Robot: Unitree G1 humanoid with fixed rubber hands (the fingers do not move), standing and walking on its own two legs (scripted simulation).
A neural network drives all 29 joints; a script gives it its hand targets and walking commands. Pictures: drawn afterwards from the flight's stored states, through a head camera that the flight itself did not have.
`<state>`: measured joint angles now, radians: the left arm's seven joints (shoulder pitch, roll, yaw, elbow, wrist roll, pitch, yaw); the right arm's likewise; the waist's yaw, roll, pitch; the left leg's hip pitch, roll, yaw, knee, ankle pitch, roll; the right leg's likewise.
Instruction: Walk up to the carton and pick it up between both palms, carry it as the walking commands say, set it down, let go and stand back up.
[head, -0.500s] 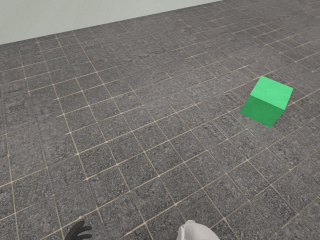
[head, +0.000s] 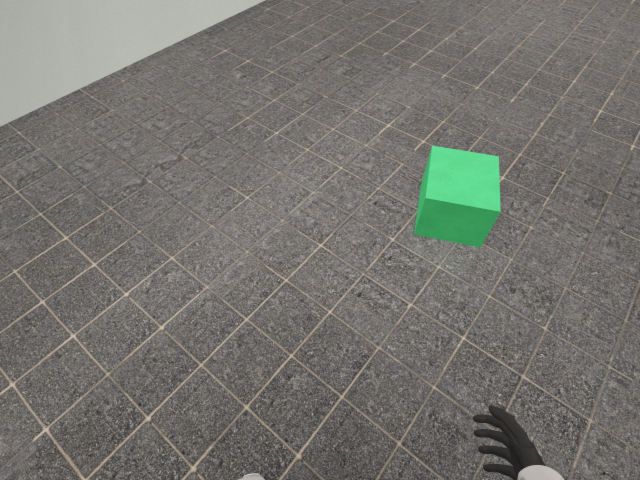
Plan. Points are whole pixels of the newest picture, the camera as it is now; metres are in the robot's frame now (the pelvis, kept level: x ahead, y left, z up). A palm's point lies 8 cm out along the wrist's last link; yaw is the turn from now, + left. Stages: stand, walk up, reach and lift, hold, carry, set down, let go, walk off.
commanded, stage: walk up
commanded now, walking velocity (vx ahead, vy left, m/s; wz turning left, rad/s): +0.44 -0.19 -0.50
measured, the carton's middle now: (455, 195) +1.13 -0.54 -0.65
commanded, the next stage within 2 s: none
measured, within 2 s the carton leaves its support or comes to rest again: neither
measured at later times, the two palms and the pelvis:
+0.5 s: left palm (219, 367) +0.30 +0.17 -0.14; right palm (566, 428) +0.21 -0.34 -0.16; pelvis +0.24 -0.08 -0.02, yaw -9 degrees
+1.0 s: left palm (274, 287) +0.43 +0.09 -0.12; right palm (568, 269) +0.45 -0.43 -0.12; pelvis +0.45 -0.16 +0.01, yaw -15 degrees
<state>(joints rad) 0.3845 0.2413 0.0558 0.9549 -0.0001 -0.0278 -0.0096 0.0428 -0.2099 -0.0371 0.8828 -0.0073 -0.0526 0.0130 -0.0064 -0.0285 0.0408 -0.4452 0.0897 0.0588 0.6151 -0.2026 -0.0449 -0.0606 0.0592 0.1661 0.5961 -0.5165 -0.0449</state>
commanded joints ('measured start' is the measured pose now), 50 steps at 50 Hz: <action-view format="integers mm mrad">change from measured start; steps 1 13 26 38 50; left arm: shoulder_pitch -30 -291 -95 187 226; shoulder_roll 88 66 85 79 65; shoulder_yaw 49 4 -3 7 3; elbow -26 30 63 66 132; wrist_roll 8 45 31 22 25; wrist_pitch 1 7 -17 -22 -18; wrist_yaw -14 -73 7 16 43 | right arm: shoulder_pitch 513 284 215 -20 -85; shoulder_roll -280 -190 -84 -78 -52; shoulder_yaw -108 -96 -49 -37 -30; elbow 165 171 101 3 -43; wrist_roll -29 -30 -28 -8 8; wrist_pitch -23 -34 50 69 52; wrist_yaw -55 -13 2 -10 -5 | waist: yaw -58 6 -12 123 126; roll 218 264 -28 -35 -45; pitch -231 64 92 79 143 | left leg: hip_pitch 759 245 -46 -356 -298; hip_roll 399 241 35 50 -26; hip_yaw -403 121 -8 7 113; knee -127 -379 631 444 224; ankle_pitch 950 52 -213 -74 -114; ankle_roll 94 76 23 -22 2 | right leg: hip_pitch -667 -490 -313 102 188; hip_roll -44 -165 -238 -222 -179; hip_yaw -45 -272 197 184 29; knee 774 229 -445 -400 -292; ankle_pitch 48 302 -16 381 1123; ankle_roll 59 70 -8 25 42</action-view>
